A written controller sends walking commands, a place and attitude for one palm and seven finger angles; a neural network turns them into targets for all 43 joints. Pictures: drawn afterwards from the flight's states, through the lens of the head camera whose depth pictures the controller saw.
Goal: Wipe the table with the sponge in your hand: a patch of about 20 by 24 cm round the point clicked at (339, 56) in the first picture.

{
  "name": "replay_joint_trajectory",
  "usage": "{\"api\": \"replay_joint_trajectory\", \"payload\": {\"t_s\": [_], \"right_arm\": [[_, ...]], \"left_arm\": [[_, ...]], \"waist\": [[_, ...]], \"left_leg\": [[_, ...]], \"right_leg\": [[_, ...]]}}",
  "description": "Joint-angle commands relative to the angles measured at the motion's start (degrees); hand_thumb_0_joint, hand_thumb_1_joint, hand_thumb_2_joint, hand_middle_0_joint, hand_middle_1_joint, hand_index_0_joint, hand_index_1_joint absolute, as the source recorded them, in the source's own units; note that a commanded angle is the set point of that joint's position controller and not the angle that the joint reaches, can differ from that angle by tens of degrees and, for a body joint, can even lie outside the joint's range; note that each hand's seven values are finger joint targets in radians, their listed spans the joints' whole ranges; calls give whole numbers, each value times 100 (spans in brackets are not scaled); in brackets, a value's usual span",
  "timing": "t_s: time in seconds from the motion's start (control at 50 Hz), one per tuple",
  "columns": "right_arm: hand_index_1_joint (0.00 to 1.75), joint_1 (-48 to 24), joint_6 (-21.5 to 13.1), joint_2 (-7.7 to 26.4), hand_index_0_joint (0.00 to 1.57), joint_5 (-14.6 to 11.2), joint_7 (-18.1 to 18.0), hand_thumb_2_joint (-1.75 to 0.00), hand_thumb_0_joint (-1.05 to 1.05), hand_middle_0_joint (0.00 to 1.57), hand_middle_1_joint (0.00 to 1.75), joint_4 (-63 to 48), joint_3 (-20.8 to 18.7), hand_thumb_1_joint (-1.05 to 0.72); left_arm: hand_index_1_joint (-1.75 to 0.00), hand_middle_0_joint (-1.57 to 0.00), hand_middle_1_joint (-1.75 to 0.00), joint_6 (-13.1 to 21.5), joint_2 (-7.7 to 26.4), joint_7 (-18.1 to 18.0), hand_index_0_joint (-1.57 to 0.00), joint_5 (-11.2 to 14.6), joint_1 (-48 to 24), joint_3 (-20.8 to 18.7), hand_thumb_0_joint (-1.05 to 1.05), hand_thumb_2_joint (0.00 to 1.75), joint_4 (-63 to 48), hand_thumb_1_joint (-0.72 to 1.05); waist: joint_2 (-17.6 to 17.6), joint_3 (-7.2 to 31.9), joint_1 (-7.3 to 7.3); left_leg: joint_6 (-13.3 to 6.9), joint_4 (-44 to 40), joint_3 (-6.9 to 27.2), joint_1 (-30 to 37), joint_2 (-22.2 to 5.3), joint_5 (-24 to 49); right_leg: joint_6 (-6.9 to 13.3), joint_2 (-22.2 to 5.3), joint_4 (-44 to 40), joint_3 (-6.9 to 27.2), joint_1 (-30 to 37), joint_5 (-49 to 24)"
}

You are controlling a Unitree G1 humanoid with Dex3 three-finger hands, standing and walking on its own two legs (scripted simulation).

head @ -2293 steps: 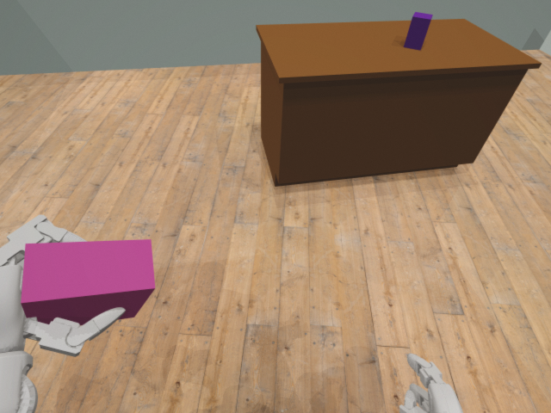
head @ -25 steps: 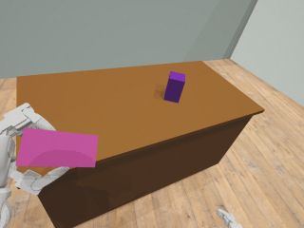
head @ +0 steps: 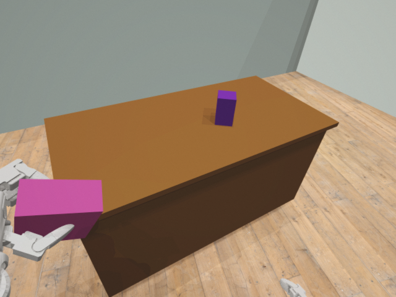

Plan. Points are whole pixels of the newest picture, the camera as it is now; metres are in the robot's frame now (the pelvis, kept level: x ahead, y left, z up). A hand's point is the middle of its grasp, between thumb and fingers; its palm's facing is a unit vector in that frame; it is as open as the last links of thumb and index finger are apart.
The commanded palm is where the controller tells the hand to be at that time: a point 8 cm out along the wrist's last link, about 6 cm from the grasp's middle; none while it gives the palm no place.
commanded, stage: stop stepping back and stand still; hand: left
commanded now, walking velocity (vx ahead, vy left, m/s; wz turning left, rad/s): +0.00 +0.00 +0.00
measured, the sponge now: (69, 212) +0.22 +0.23 +0.14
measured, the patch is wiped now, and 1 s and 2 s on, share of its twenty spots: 1.00 1.00 1.00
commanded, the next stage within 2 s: stand and wait in 1.76 s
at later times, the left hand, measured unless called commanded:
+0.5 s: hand (44, 231) +0.17 +0.24 +0.16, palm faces +0.41 -0.84 -0.36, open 9.7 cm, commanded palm +0.11 +0.28 +0.18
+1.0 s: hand (4, 282) +0.10 +0.26 +0.15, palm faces +0.40 -0.86 -0.31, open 9.7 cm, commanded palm +0.04 +0.30 +0.18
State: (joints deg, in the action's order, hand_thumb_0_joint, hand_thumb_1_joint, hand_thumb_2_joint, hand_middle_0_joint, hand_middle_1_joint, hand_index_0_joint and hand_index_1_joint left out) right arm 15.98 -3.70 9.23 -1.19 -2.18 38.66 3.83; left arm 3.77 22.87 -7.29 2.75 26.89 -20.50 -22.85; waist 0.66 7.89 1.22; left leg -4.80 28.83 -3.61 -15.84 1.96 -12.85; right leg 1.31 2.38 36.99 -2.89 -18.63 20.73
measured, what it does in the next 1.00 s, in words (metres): steps on the spot: right foot, then left foot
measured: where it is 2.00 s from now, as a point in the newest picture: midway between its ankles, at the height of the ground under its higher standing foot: outside the picture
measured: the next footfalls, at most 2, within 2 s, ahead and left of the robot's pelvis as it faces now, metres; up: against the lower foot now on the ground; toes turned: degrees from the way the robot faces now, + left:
right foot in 0.06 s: +0.05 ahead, -0.11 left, +0.00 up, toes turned -2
left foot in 0.32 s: -0.12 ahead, +0.13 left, +0.00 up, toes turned +3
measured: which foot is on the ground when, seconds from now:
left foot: down 0.00-0.12, up 0.14-0.30, down 0.32-1.00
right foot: up 0.00-0.04, down 0.06-1.00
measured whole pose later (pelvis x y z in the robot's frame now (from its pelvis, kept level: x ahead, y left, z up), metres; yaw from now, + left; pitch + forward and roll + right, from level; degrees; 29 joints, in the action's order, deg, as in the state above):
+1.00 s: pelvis -0.09 +0.01 -0.02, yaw +6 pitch -1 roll -4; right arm 14.3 -4.2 10.7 -1.5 -0.8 38.5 1.3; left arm 6.3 20.3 -6.2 2.8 25.3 -16.9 -27.4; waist 1.1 3.3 2.9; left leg -2.2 50.5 4.5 -20.9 0.9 -25.0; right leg 1.4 2.8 32.6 -4.3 -17.7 13.8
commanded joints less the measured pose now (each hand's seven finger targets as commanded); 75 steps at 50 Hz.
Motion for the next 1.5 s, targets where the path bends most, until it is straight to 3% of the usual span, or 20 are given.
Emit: {"api": "replay_joint_trajectory", "payload": {"t_s": [0.0,0.12,0.16,0.28,0.36,0.44,0.5,0.58,0.62,0.66,0.74,0.86,0.94,1.02,1.06,1.1,1.18,1.26,1.36,1.48], "right_arm": [[30,-1198,-367,1006,20,9,-123,-90,0,20,30,-1040,-364,-90],[30,-980,-241,1086,20,-38,-61,-90,0,20,30,-862,-670,-90],[30,-1076,-170,974,20,-41,-10,-90,0,20,30,-996,-597,-90],[30,-837,-206,965,20,35,-143,-90,0,20,30,-1202,-565,-90],[30,-741,-345,1008,20,-42,-157,-90,0,20,30,-1404,-640,-90],[30,-925,-360,1261,20,-70,-75,-90,0,20,30,-1208,-682,-90],[30,-653,-339,1215,20,-128,-50,-90,0,20,30,-1314,-851,-90],[30,-868,-222,893,20,-4,-33,-90,0,20,30,-1173,-567,-90],[30,-884,-286,1046,20,36,-107,-90,0,20,30,-1228,-582,-90],[30,-945,-406,1087,20,54,-134,-90,0,20,30,-1232,-607,-90],[30,-828,-638,946,20,25,-42,-90,0,20,30,-828,-539,-90],[30,-979,-505,1045,20,-28,-4,-90,0,20,30,-965,-473,-90],[30,-815,-310,1064,20,-123,35,-90,0,20,30,-1085,-786,-90],[30,-969,-196,829,20,10,-24,-90,0,20,30,-1103,-580,-90],[30,-883,-270,932,20,23,-133,-90,0,20,30,-1121,-557,-90],[30,-877,-430,1038,20,-10,-182,-90,0,20,30,-1254,-671,-90],[30,-881,-602,995,20,-39,-87,-90,0,20,30,-981,-578,-90],[30,-1010,-523,1117,20,-75,-37,-90,0,20,30,-1071,-552,-90],[30,-865,-299,989,20,-44,4,-90,0,20,30,-1005,-705,-90],[30,-1160,-351,927,20,13,-162,-90,0,20,30,-1208,-469,-90]], "left_arm": [[-160,-120,-160,273,497,-1,-120,-18,-1086,125,0,130,-1088,10],[-160,-120,-160,509,1144,-82,-120,-88,-1473,-429,0,130,-1530,10],[-160,-120,-160,614,1107,-47,-120,-40,-1401,-470,0,130,-1955,10],[-160,-120,-160,645,977,-182,-120,-44,-782,-578,0,130,-2103,10],[-160,-120,-160,601,926,-231,-120,-44,-398,-586,0,130,-2026,10],[-160,-120,-160,561,628,-61,-120,-46,-773,-274,0,130,-1382,10],[-160,-120,-160,617,787,-67,-120,67,-407,-449,0,130,-1526,10],[-160,-120,-160,674,919,-90,-120,51,-253,-594,0,130,-2301,10],[-160,-120,-160,742,1065,-154,-120,11,-520,-686,0,130,-2702,10],[-160,-120,-160,697,966,-254,-120,16,-509,-644,0,130,-2489,10],[-160,-120,-160,582,851,-218,-120,-63,-1166,-437,0,130,-1866,10],[-160,-120,-160,529,583,-40,-120,-23,-639,-188,0,130,-1255,10],[-160,-120,-160,712,871,-32,-120,101,-436,-496,0,130,-1883,10],[-160,-120,-160,745,998,-75,-120,37,-400,-679,0,130,-2443,10],[-160,-120,-160,795,902,-154,-120,39,-347,-662,0,130,-2220,10],[-160,-120,-160,726,875,-248,-120,72,-533,-611,0,130,-2237,10],[-160,-120,-160,545,620,-193,-120,8,-947,-228,0,130,-1690,10],[-160,-120,-160,470,528,-94,-120,-30,-993,-31,0,130,-1381,10],[-160,-120,-160,671,820,-98,-120,63,-537,-408,0,130,-1688,10],[-160,-120,-160,705,761,-258,-120,64,-369,-494,0,130,-1804,10]], "waist": [[209,-352,-104],[-1383,-235,-28],[-356,-358,74],[529,145,44],[1304,405,12],[-203,-506,-36],[-1422,411,65],[-231,74,180],[520,84,164],[1910,-283,73],[745,-760,77],[280,-468,-22],[-1482,332,-15],[34,-68,179],[864,-125,127],[1865,-113,18],[627,-551,51],[218,-610,-54],[-855,-252,55],[1499,-559,-33]], "left_leg": [[334,-1054,1487,-767,-1189,-2094],[306,3931,771,-625,-102,-1311],[232,4084,1145,-779,-458,-1206],[148,295,369,-20,-330,-413],[-98,194,1130,1407,-1298,3972],[6,479,1418,-515,-1146,1641],[289,2391,548,-581,-106,-1135],[124,1725,741,35,-425,-1074],[139,190,763,227,-471,-543],[-298,-1203,2094,-75,-1402,-285],[-515,-550,2053,-213,-1627,2231],[-66,344,1505,-820,-960,-21],[289,3083,891,-777,-101,-1328],[149,1470,933,164,-546,-862],[162,-251,760,148,-443,-272],[-251,-983,1813,410,-1364,626],[-363,-265,1863,258,-1532,2805],[-105,-13,1472,-770,-1080,145],[217,1946,733,-123,-175,-1248],[-147,-1768,2209,-826,-1318,-2285]], "right_leg": [[79,10,-1171,-59,850,-620],[1175,-2044,-2388,2320,-987,290],[1276,-2249,-2186,2317,-1259,-448],[586,-1297,-805,1032,-129,-1554],[-57,-85,267,-18,-554,-432],[-38,-250,-1143,112,1011,-2068],[733,-1723,-1474,1328,1167,-3128],[666,-1730,-1232,1067,-680,-1240],[382,-1143,-243,438,-628,-805],[-87,94,1771,-11,-1066,627],[-127,-234,1851,590,-1149,210],[-80,-292,-1339,142,1047,-1556],[1001,-2057,-1872,2165,700,-2110],[672,-1688,-1214,1287,-932,-925],[303,-834,-164,597,-499,-871],[-132,57,1286,125,-906,504],[-131,-227,678,510,-630,50],[-135,-234,-1030,169,1017,-1322],[749,-1790,-2375,2115,-360,552],[-155,28,170,223,97,201]]}}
